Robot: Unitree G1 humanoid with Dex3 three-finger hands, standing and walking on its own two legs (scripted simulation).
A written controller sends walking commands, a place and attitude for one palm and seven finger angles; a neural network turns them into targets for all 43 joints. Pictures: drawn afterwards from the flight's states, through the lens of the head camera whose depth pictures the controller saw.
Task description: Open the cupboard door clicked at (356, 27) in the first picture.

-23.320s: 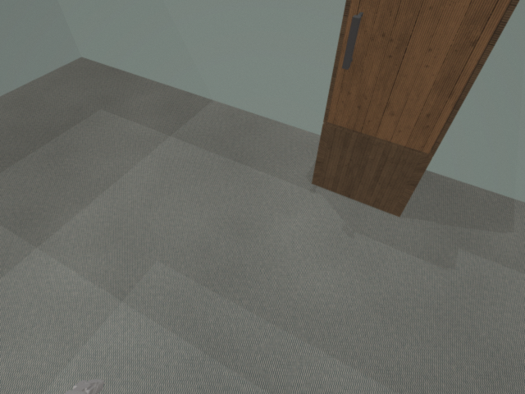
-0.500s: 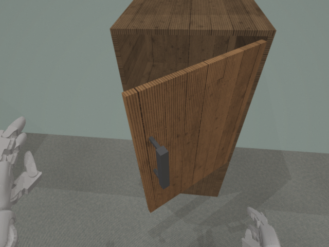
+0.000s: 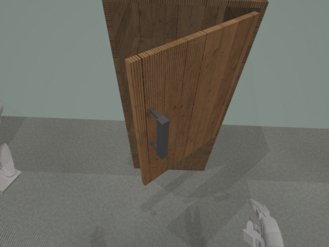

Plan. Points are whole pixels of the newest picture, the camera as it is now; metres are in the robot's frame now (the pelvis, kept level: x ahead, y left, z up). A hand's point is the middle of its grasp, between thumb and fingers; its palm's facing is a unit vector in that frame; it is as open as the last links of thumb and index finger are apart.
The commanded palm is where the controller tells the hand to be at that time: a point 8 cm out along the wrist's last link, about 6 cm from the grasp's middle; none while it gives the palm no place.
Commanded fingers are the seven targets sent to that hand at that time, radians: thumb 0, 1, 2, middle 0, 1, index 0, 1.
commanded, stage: step back with the hand held close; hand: left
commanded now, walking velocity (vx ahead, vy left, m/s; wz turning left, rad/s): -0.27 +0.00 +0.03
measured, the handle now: (157, 134) +0.40 +0.05 +0.02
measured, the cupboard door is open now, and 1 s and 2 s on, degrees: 40 40 40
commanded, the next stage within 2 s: stop stepping back and stand still in 0.58 s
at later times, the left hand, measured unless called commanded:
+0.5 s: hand out of the picture +0.09 +0.28 +0.17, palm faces +0.54 -0.70 -0.47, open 7.4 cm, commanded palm +0.01 +0.31 +0.18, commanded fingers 0.00 0.90 0.90 -0.20 -0.30 -0.20 -0.30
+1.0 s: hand out of the picture +0.00 +0.27 +0.17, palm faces +0.47 -0.75 -0.46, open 7.4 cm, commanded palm -0.08 +0.29 +0.18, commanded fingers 0.00 0.90 0.90 -0.20 -0.30 -0.20 -0.30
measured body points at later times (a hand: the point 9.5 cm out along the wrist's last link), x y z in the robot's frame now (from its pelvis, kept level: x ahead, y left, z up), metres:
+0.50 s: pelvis -0.09 +0.00 -0.02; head -0.06 +0.01 +0.43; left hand +0.05 +0.31 +0.19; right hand +0.11 -0.23 -0.10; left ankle +0.04 +0.11 -0.72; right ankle +0.07 -0.13 -0.72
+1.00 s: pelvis -0.20 -0.01 +0.00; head -0.19 +0.01 +0.45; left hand -0.03 +0.30 +0.19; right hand -0.02 -0.25 -0.06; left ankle -0.23 +0.09 -0.73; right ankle -0.16 -0.13 -0.73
